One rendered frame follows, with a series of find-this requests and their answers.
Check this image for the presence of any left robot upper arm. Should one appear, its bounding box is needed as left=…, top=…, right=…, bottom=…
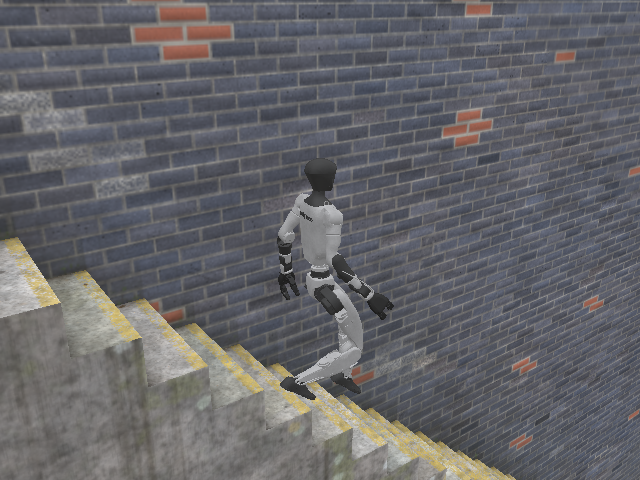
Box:
left=278, top=193, right=310, bottom=243

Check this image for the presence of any humanoid robot head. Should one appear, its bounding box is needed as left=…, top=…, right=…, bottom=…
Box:
left=304, top=158, right=337, bottom=207

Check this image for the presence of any right robot upper arm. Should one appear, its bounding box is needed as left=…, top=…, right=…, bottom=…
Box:
left=322, top=207, right=345, bottom=269

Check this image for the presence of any robot left forearm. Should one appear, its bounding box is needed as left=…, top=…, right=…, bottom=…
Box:
left=277, top=236, right=293, bottom=275

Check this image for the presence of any robot right hand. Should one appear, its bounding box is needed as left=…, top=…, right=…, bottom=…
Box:
left=367, top=292, right=394, bottom=320

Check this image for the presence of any right robot thigh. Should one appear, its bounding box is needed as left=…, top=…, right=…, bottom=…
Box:
left=320, top=286, right=363, bottom=354

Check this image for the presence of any robot right forearm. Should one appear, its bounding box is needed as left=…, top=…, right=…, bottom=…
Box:
left=332, top=254, right=374, bottom=301

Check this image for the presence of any robot left hand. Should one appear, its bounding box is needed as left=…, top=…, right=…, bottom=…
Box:
left=278, top=272, right=300, bottom=300

